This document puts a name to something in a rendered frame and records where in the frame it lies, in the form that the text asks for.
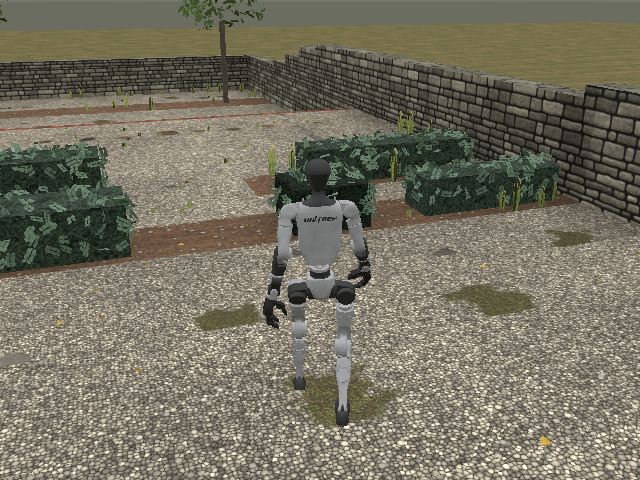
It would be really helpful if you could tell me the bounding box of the robot left thigh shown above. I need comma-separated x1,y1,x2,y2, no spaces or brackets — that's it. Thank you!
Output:
287,279,308,339

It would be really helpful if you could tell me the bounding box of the right robot hand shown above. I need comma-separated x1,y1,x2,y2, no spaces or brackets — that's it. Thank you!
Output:
347,267,371,288

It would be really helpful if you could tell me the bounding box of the robot right foot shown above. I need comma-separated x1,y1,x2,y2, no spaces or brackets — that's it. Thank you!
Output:
335,398,350,427

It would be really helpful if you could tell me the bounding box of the left robot forearm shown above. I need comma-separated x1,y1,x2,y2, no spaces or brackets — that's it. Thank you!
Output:
266,246,287,300

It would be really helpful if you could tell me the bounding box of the right robot upper arm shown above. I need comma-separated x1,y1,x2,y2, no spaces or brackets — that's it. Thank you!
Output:
339,200,366,253

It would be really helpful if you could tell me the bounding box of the left robot hand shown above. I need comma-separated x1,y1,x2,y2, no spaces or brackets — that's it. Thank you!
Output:
263,297,287,329

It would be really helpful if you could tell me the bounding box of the left robot upper arm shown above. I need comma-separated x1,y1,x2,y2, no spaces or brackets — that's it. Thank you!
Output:
277,202,298,261

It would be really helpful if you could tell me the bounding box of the right robot forearm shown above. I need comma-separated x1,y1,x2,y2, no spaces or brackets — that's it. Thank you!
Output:
355,237,371,272

